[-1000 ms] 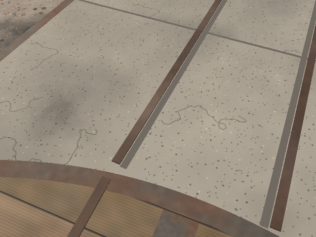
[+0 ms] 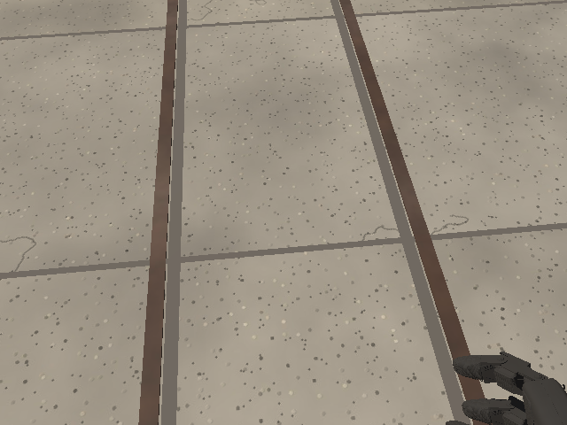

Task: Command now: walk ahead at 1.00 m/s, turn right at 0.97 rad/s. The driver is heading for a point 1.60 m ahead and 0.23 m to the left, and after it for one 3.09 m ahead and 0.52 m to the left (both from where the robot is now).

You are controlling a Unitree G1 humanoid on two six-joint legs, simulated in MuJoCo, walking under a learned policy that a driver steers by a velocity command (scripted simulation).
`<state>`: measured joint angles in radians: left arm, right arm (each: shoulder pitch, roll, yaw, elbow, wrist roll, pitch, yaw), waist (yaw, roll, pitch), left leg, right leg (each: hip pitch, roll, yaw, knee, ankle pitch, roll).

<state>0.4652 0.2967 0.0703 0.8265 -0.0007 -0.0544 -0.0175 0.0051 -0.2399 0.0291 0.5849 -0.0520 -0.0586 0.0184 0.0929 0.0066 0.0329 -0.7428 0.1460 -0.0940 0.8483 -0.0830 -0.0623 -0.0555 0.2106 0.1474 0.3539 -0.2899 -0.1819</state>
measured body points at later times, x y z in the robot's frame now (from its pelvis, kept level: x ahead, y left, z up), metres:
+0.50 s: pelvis +0.44 +0.03 +0.00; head +0.47 +0.02 +0.45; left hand +0.76 +0.18 -0.02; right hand +0.30 -0.22 -0.12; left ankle +0.32 +0.17 -0.74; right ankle +0.58 -0.11 -0.71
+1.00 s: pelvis +0.89 +0.08 -0.05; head +0.91 +0.09 +0.40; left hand +0.75 +0.32 -0.17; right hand +1.19 -0.07 -0.11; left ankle +0.99 +0.14 -0.74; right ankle +0.65 -0.13 -0.64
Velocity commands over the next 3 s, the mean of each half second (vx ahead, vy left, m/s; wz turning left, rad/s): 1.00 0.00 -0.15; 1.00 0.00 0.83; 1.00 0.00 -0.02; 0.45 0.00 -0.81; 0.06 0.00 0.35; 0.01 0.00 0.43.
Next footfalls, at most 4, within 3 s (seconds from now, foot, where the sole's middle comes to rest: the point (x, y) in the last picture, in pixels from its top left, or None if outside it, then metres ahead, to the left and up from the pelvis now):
0.16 left None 0.36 0.16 -0.77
0.54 right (371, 359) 0.64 -0.11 -0.77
0.98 left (277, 226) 1.03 0.16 -0.77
1.44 right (268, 121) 1.49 0.23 -0.77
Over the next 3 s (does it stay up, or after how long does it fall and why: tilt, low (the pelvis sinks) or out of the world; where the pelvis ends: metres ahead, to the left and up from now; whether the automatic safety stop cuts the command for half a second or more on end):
stays up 1.74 0.37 -0.01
